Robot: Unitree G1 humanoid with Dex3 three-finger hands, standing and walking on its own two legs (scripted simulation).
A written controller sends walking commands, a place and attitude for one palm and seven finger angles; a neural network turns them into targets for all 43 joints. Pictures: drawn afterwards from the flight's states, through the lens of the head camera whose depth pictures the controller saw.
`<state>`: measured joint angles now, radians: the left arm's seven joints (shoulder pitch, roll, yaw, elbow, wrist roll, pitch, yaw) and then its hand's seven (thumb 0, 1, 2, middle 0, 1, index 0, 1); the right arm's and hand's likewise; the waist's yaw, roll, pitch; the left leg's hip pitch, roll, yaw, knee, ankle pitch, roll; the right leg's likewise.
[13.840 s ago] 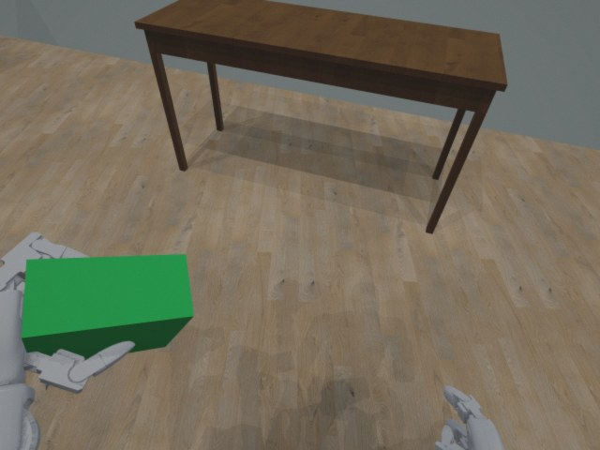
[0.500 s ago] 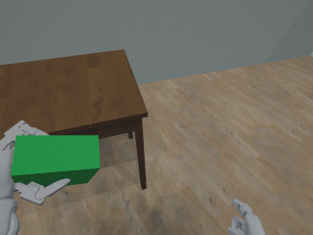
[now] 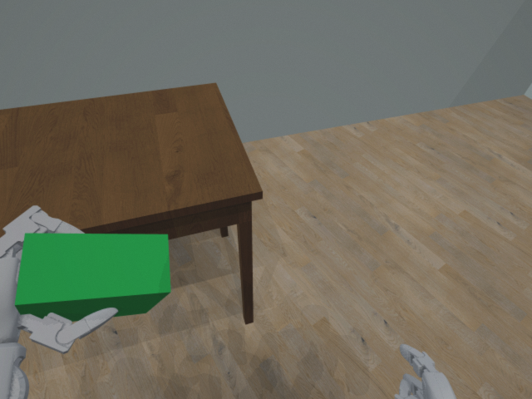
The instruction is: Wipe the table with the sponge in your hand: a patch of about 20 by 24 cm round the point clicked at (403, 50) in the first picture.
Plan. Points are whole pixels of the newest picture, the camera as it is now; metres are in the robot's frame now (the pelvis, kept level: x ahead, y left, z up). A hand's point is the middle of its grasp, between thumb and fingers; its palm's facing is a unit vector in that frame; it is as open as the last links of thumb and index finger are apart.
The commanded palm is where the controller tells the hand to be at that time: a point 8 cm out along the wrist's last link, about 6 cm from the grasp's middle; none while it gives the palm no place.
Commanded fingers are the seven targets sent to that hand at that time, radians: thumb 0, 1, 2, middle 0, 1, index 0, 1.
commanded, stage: shuffle to correct the standing spot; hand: left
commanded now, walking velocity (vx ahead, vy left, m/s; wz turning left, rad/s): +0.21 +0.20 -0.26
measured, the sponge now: (118, 279) +0.22 +0.20 +0.13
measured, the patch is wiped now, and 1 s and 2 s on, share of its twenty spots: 0.00 0.00 0.00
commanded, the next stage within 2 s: come to a stop and stand still in 0.96 s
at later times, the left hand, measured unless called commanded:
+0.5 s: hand (57, 214) +0.28 +0.29 +0.17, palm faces +0.35 -0.78 -0.52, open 10.6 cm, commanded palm +0.24 +0.33 +0.18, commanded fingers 0.00 0.10 1.30 -1.20 -1.60 -1.20 -1.60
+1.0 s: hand (24, 167) +0.36 +0.38 +0.17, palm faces +0.32 -0.83 -0.46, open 10.6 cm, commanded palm +0.31 +0.43 +0.18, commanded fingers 0.00 0.10 1.30 -1.20 -1.60 -1.20 -1.60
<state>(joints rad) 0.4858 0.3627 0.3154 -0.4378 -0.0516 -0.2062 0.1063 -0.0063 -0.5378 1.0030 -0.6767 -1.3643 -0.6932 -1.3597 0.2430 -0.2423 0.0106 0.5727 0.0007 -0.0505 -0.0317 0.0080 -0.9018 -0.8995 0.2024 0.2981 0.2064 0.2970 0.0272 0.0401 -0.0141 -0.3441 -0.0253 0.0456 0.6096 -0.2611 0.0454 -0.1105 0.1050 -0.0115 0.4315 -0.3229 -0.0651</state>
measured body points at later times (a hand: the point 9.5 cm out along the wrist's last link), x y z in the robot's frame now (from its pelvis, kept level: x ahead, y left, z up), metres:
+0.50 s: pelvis +0.07 +0.06 -0.02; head +0.11 +0.04 +0.43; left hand +0.26 +0.33 +0.20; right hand +0.22 -0.19 -0.13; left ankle +0.07 +0.19 -0.65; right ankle +0.10 -0.03 -0.73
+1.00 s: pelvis +0.14 +0.16 -0.01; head +0.17 +0.15 +0.44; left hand +0.33 +0.42 +0.19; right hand +0.26 -0.08 -0.12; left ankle +0.16 +0.29 -0.69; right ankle +0.10 +0.03 -0.73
